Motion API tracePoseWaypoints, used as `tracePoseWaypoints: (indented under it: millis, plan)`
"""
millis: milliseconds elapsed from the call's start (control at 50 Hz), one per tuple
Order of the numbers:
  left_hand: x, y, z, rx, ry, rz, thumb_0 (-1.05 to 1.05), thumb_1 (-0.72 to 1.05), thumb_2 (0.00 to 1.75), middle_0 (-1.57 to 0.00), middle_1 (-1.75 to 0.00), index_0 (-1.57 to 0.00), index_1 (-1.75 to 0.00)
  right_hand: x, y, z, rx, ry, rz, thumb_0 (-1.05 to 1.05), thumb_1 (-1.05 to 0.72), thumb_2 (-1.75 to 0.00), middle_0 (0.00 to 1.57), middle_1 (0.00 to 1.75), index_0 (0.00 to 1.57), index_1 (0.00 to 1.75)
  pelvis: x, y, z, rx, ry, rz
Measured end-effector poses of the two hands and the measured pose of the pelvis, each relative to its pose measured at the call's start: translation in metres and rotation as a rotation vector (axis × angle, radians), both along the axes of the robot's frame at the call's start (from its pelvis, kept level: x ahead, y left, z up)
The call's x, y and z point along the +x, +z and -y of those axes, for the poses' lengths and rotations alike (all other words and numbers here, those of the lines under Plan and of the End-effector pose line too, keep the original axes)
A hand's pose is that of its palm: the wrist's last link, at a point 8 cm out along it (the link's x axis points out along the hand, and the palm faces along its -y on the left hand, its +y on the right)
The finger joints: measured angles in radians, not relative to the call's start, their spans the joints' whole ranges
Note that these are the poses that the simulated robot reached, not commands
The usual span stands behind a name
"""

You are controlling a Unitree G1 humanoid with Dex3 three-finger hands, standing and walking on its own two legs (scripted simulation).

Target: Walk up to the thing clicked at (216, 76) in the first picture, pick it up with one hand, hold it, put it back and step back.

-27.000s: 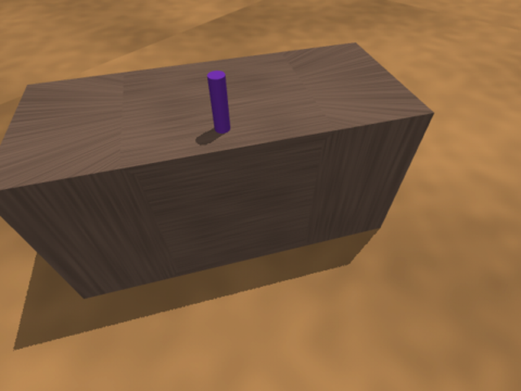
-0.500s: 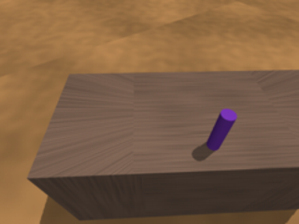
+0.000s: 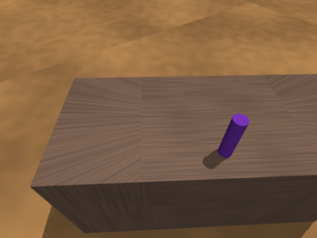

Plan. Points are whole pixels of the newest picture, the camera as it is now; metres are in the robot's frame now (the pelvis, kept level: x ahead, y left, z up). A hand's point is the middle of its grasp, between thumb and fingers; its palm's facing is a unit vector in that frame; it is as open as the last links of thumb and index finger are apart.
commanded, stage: stand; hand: right
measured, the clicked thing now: (231, 137) +0.42 -0.24 -0.04
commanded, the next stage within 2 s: none
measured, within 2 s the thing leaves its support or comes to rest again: neither
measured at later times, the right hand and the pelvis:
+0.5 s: hand out of the picture +0.07 -0.25 -0.15, palm faces -0.02 +0.93 -0.36, open 8.1 cm; pelvis +0.00 +0.01 +0.00, yaw +0 degrees
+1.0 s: hand out of the picture +0.09 -0.25 -0.15, palm faces -0.02 +0.94 -0.35, open 7.4 cm; pelvis +0.01 +0.01 +0.00, yaw +1 degrees
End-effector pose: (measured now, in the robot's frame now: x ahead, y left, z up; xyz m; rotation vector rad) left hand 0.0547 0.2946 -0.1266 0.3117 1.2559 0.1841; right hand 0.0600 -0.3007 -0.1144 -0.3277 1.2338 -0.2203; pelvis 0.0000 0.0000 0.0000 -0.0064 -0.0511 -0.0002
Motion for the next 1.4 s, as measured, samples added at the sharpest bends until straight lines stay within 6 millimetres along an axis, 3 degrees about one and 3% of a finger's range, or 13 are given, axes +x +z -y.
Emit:
tracePoseWaypoints:
  millis: [140,340,440,540,760,1400]
  plan:
    - [-0.004,-0.001,-0.001,-0.004,0.002,-0.008,0.00,0.90,0.90,-0.20,-0.30,-0.20,-0.30,-0.005,0.000,-0.001,-0.001,-0.004,-0.015,0.00,0.34,-0.25,0.14,0.17,0.14,0.18,-0.001,0.000,-0.001,-0.001,0.002,-0.002]
    - [-0.001,-0.001,-0.004,-0.004,0.002,0.000,0.00,0.90,0.90,-0.20,-0.30,-0.20,-0.30,-0.002,-0.001,-0.006,0.003,-0.001,-0.011,0.00,-0.31,-0.74,0.20,0.28,0.19,0.28,0.000,0.000,-0.004,0.000,0.004,-0.005]
    - [0.001,-0.001,-0.005,-0.001,0.004,0.001,0.00,0.90,0.90,-0.20,-0.30,-0.20,-0.30,0.002,-0.001,-0.008,0.006,0.004,-0.006,0.00,-0.63,-0.84,0.20,0.29,0.20,0.29,0.002,0.000,-0.005,0.002,0.006,-0.008]
    - [0.002,0.000,-0.007,0.001,0.005,0.000,0.00,0.90,0.90,-0.20,-0.30,-0.20,-0.30,0.006,-0.001,-0.009,0.007,0.006,-0.006,0.00,-0.80,-0.88,0.21,0.29,0.20,0.30,0.004,0.000,-0.006,0.002,0.007,-0.011]
    - [0.008,0.000,-0.007,0.001,0.005,0.003,0.00,0.90,0.90,-0.20,-0.30,-0.20,-0.30,0.016,-0.001,-0.009,0.006,0.009,0.003,0.01,-0.89,-0.90,0.21,0.30,0.20,0.30,0.008,0.000,-0.007,0.002,0.008,-0.013]
    - [0.018,0.002,-0.001,0.007,0.003,0.016,0.00,0.90,0.90,-0.20,-0.30,-0.20,-0.30,0.026,-0.002,-0.005,0.014,0.012,0.011,0.01,-0.90,-0.90,0.21,0.30,0.20,0.30,0.014,0.000,-0.001,0.004,0.010,-0.013]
